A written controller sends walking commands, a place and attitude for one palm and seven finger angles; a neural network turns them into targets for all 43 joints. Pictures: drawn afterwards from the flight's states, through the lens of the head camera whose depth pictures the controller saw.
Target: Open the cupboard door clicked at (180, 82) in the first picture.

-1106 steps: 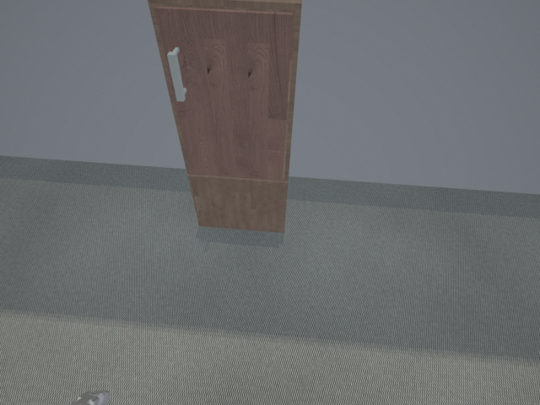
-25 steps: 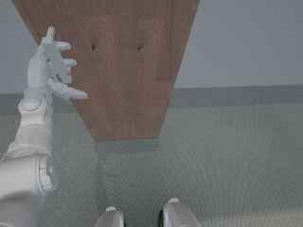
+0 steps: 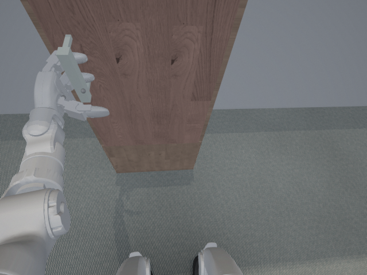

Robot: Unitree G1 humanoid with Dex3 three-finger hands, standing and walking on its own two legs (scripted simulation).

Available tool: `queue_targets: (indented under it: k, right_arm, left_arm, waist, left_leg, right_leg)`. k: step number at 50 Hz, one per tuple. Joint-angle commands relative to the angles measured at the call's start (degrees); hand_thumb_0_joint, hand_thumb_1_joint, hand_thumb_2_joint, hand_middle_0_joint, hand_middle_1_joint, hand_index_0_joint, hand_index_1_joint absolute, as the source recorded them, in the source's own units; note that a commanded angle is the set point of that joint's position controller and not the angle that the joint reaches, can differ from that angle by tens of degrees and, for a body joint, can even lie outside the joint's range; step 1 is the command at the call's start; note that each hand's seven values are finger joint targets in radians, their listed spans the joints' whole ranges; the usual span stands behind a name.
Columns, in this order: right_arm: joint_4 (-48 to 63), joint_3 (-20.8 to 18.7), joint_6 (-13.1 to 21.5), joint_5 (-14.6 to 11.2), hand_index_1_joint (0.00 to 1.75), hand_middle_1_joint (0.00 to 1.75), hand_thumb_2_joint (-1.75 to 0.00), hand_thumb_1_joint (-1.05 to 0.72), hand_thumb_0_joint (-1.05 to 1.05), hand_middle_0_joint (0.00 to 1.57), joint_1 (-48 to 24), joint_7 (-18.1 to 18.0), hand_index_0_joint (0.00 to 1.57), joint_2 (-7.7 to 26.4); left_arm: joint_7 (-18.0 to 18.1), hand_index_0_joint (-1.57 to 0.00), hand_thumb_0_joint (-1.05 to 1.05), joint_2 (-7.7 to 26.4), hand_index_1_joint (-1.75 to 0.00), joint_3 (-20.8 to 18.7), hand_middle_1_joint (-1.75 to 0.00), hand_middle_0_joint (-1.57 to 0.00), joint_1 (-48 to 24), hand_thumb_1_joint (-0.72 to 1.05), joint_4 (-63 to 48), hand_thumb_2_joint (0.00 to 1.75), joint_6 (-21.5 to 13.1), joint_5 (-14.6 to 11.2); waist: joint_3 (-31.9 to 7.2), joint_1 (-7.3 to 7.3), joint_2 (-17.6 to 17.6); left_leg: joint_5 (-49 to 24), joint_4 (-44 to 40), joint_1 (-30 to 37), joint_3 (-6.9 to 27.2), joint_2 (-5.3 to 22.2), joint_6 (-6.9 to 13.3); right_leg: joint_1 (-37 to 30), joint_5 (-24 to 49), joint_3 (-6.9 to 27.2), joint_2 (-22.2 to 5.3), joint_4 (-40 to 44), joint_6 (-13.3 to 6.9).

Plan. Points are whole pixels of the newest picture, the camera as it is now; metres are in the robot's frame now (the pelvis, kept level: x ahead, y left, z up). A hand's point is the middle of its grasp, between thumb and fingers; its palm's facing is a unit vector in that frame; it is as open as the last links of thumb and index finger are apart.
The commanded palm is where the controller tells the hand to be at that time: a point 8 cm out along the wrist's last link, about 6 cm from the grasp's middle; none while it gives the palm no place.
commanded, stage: close the thumb around the handle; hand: left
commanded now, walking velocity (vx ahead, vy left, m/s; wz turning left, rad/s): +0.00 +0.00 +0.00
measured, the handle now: (77, 71) +0.54 +0.20 +0.08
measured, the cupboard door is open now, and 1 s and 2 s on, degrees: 0 9 45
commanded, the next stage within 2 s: pull the door open along its arc in 0.52 s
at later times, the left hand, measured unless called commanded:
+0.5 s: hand (86, 90) +0.49 +0.18 +0.08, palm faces +0.01 -1.00 -0.01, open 5.6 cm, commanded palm +0.46 +0.22 +0.08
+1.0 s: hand (87, 111) +0.44 +0.17 +0.08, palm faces -0.02 -1.00 +0.00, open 5.8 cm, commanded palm +0.38 +0.22 +0.08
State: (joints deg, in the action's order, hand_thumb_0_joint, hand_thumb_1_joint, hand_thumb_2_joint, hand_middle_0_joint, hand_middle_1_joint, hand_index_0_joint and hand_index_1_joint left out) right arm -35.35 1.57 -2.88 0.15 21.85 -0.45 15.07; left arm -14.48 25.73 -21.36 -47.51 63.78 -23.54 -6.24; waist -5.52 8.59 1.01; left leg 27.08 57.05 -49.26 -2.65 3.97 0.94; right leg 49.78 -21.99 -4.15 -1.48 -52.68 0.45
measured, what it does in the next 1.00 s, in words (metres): stands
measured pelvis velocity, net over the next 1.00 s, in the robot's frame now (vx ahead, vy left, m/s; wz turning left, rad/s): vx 0.01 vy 0.00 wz -0.02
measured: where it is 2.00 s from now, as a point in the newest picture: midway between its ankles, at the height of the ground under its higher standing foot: outside the picture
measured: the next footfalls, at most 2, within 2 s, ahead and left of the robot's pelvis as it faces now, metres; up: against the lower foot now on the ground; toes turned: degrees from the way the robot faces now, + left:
none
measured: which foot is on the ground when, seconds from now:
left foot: down 0.00-1.00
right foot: down 0.00-1.00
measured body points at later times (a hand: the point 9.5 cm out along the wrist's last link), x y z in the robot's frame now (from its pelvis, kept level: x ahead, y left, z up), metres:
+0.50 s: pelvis +0.00 +0.00 +0.00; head +0.11 +0.02 +0.43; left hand +0.48 +0.23 +0.08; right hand +0.02 -0.26 -0.12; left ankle +0.00 +0.11 -0.68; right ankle +0.03 -0.13 -0.68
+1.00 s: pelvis +0.01 +0.00 +0.01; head +0.09 +0.00 +0.45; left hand +0.43 +0.22 +0.08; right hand +0.06 -0.26 -0.10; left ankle +0.00 +0.11 -0.68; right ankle +0.03 -0.13 -0.68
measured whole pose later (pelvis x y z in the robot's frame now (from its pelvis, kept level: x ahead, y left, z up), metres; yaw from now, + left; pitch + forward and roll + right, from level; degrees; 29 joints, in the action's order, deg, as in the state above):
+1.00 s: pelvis +0.01 +0.00 +0.01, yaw -1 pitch +17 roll -2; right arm -32.4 0.4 -3.6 -1.1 22.0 0.7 14.5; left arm -12.9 18.2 -17.4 -28.3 44.8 -21.9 -10.5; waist -7.3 6.1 1.6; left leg 26.7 52.8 -42.5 -4.2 4.1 0.8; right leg 44.2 -21.7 -2.6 -1.0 -49.5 0.5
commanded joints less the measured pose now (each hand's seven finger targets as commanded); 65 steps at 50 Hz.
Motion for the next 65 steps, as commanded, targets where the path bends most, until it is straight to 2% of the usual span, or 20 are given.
queue_targets:
  k: [1,8,13,16,24,28,31,32,40,43,48,53,54,55,57,59,61,63,64,65]
  right_arm:
    - [3.30,-3.67,1.00,0.23,0.30,0.30,-0.90,-0.90,0.00,0.20,8.21,-0.36,0.20,9.91]
    - [3.48,-3.72,1.08,0.28,0.30,0.30,-0.90,-0.90,0.00,0.20,7.80,-0.04,0.20,9.77]
    - [3.19,-3.76,1.07,0.34,0.30,0.30,-0.90,-0.90,0.00,0.20,7.99,-0.19,0.20,10.08]
    - [3.10,-3.54,1.16,0.53,0.30,0.30,-0.90,-0.90,0.00,0.20,8.08,-0.11,0.20,9.88]
    - [3.39,-3.61,1.20,0.50,0.30,0.30,-0.90,-0.90,0.00,0.20,8.08,-0.19,0.20,9.82]
    - [3.23,-3.54,1.05,0.40,0.30,0.30,-0.90,-0.90,0.00,0.20,8.01,-0.23,0.20,9.93]
    - [3.07,-3.57,1.06,0.40,0.30,0.30,-0.90,-0.90,0.00,0.20,8.28,-0.39,0.20,9.97]
    - [3.14,-3.51,1.08,0.34,0.30,0.30,-0.90,-0.90,0.00,0.20,8.12,-0.37,0.20,9.77]
    - [5.44,-4.02,0.88,-0.11,0.30,0.30,-0.90,-0.90,0.00,0.20,6.89,0.13,0.20,9.41]
    - [7.14,-4.13,0.78,-0.60,0.30,0.30,-0.90,-0.90,0.00,0.20,5.36,0.45,0.20,8.98]
    - [10.03,-4.42,1.42,-1.36,0.30,0.30,-0.90,-0.90,0.00,0.20,2.45,1.07,0.20,7.93]
    - [11.42,-4.54,2.66,-1.76,0.30,0.30,-0.90,-0.90,0.00,0.20,-0.78,1.37,0.20,7.01]
    - [11.96,-4.54,3.44,-1.50,0.30,0.30,-0.90,-0.90,0.00,0.20,-3.09,1.42,0.20,5.36]
    - [11.85,-4.21,4.19,-1.25,0.30,0.30,-0.90,-0.90,0.00,0.20,-3.90,1.95,0.20,4.88]
    - [11.36,-4.32,5.08,-0.71,0.30,0.30,-0.90,-0.90,0.00,0.20,-4.46,2.57,0.20,4.91]
    - [11.81,-4.40,5.66,0.32,0.30,0.30,-0.90,-0.90,0.00,0.20,-5.34,2.97,0.20,4.33]
    - [11.78,-4.23,6.07,1.14,0.30,0.30,-0.90,-0.90,0.00,0.20,-6.61,3.48,0.20,3.34]
    - [11.83,-4.15,6.26,1.97,0.30,0.30,-0.90,-0.90,0.00,0.20,-7.90,3.83,0.20,2.86]
    - [11.84,-4.14,6.22,2.41,0.30,0.30,-0.90,-0.90,0.00,0.20,-8.00,3.75,0.20,2.78]
    - [12.28,-4.24,6.15,2.71,0.30,0.30,-0.90,-0.90,0.00,0.20,-9.06,3.87,0.20,2.50]
  left_arm:
    - [0.42,-0.34,0.00,12.00,-1.26,-0.29,-1.26,-0.34,-24.83,0.06,-12.85,0.54,-3.93,-0.63]
    - [1.27,-0.37,0.00,9.81,-1.30,0.77,-1.30,-0.37,-23.84,0.45,-13.18,0.71,-4.04,-0.80]
    - [2.33,-0.39,0.00,11.44,-1.33,-0.44,-1.33,-0.39,-25.07,0.73,-11.62,0.83,-3.93,-0.19]
    - [2.46,-0.40,0.00,11.65,-1.35,-0.02,-1.35,-0.40,-26.25,0.90,-12.07,0.90,-4.39,0.62]
    - [1.53,-0.40,0.00,10.34,-1.35,0.42,-1.35,-0.40,-25.65,0.90,-13.01,0.90,-4.47,-0.50]
    - [2.04,-0.40,0.00,11.22,-1.35,0.30,-1.35,-0.40,-25.66,0.90,-11.74,0.90,-4.00,0.15]
    - [1.90,-0.40,0.00,12.83,-1.35,-0.65,-1.35,-0.40,-26.13,0.90,-11.67,0.90,-4.06,0.57]
    - [1.76,-0.40,0.00,11.20,-1.35,0.57,-1.35,-0.40,-25.70,0.90,-11.19,0.90,-3.84,0.35]
    - [0.48,-0.40,0.00,10.09,-1.35,-0.52,-1.35,-0.40,-13.42,0.90,-18.17,0.90,-3.75,-1.96]
    - [0.41,-0.40,0.00,7.46,-1.35,0.65,-1.35,-0.40,-5.98,0.90,-22.17,0.90,-2.99,-3.16]
    - [0.77,-0.40,0.00,1.84,-1.35,3.49,-1.35,-0.40,9.91,0.90,-34.35,0.90,-2.40,-5.49]
    - [2.71,-0.40,0.00,-4.59,-1.35,7.90,-1.35,-0.40,20.25,0.90,-44.49,0.90,-1.64,-6.68]
    - [10.79,-0.40,0.00,-5.92,-1.35,1.53,-1.35,-0.40,20.81,0.90,-49.48,0.90,-1.27,-9.83]
    - [14.73,-0.40,0.00,-13.02,-1.35,8.41,-1.35,-0.40,24.06,0.90,-49.47,0.90,-0.43,-8.05]
    - [19.91,-0.40,0.00,-16.09,-1.35,11.00,-1.35,-0.40,27.21,0.90,-52.82,0.90,0.05,-5.87]
    - [25.35,-0.40,0.00,-18.62,-1.35,13.94,-1.35,-0.40,30.32,0.90,-59.11,0.90,-0.18,-2.88]
    - [30.49,-0.40,0.00,-24.00,-1.35,18.77,-1.35,-0.40,33.34,0.90,-61.76,0.90,0.39,0.34]
    - [35.61,-0.40,0.00,-27.67,-1.35,23.07,-1.35,-0.40,32.86,0.90,-64.94,0.90,1.15,4.02]
    - [38.22,-0.40,0.00,-28.83,-1.35,24.76,-1.35,-0.40,33.84,0.90,-64.60,0.90,1.81,6.01]
    - [40.65,-0.40,0.00,-30.32,-1.35,26.49,-1.35,-0.40,35.71,0.90,-66.04,0.90,2.43,7.82]
  waist:
    - [-25.89,0.27,6.62]
    - [-25.47,0.08,5.83]
    - [-23.99,0.34,3.18]
    - [-25.47,0.26,5.58]
    - [-26.37,0.22,5.55]
    - [-24.53,0.73,3.78]
    - [-25.52,0.38,5.18]
    - [-25.09,0.82,4.29]
    - [-29.65,-2.76,4.69]
    - [-27.15,-3.83,2.26]
    - [-25.86,-6.42,2.24]
    - [-20.51,-6.62,0.42]
    - [-19.75,-10.97,-0.78]
    - [-17.26,-8.83,0.39]
    - [-15.82,-8.32,-0.39]
    - [-17.74,-8.77,-1.35]
    - [-17.48,-8.55,-1.91]
    - [-16.45,-8.27,-0.04]
    - [-15.38,-7.78,-3.41]
    - [-15.75,-8.07,-2.65]
  left_leg:
    - [-22.70,-6.74,17.74,4.02,-2.68,-0.20]
    - [-23.27,-7.08,18.58,4.21,-2.52,-0.47]
    - [-20.71,-7.19,16.27,4.40,-2.64,-0.27]
    - [-21.52,-6.96,17.08,4.56,-2.75,-0.43]
    - [-23.35,-6.69,17.94,4.41,-2.71,-0.33]
    - [-19.94,-6.87,15.15,3.96,-2.87,-0.02]
    - [-20.35,-6.63,15.12,3.89,-3.03,0.04]
    - [-19.89,-6.67,14.88,3.82,-3.04,0.10]
    - [-25.89,-7.43,17.68,2.70,-3.07,-0.08]
    - [-24.62,-8.99,16.10,1.78,-3.14,0.14]
    - [-28.36,-10.89,17.77,0.79,-2.94,0.17]
    - [-26.03,-12.51,18.35,0.56,-3.00,-0.02]
    - [-26.34,-13.30,16.97,0.90,-3.11,-0.66]
    - [-25.23,-13.62,18.15,0.69,-3.19,-1.03]
    - [-24.35,-13.59,18.74,1.31,-2.83,-1.50]
    - [-25.68,-13.15,19.97,1.26,-2.93,-1.27]
    - [-25.88,-12.94,20.22,1.34,-2.79,-1.46]
    - [-23.16,-12.74,20.10,1.67,-2.84,-1.57]
    - [-22.05,-12.71,19.60,2.30,-2.79,-1.26]
    - [-20.85,-12.79,19.54,2.15,-2.85,-1.25]
  right_leg:
    - [-11.58,17.37,1.58,3.63,4.19,-1.55]
    - [-10.94,16.85,1.08,3.73,4.23,-1.57]
    - [-11.07,15.45,1.21,3.63,4.29,-1.51]
    - [-10.87,15.79,1.25,3.51,3.72,-1.61]
    - [-11.65,17.38,1.21,3.68,3.67,-1.67]
    - [-12.04,16.07,1.64,3.64,4.36,-1.38]
    - [-12.67,16.80,1.95,3.53,4.11,-1.51]
    - [-12.57,16.57,1.88,3.52,4.36,-1.42]
    - [-18.26,22.44,1.85,3.67,4.40,-1.71]
    - [-21.22,23.14,1.76,3.72,5.40,-1.65]
    - [-24.93,26.35,1.60,3.36,6.16,-1.82]
    - [-25.25,25.15,1.02,3.21,7.29,-1.61]
    - [-25.66,23.02,-0.11,3.32,7.79,-1.57]
    - [-24.01,21.47,-0.49,3.32,7.85,-1.37]
    - [-22.33,19.50,-1.15,2.97,7.61,-1.39]
    - [-23.72,20.38,-1.02,2.67,7.29,-1.43]
    - [-23.49,20.48,-1.16,2.19,6.74,-1.46]
    - [-21.79,17.63,-1.21,1.89,6.43,-1.65]
    - [-21.68,16.67,-1.31,2.00,6.80,-1.61]
    - [-21.70,15.79,-1.16,1.82,6.74,-1.67]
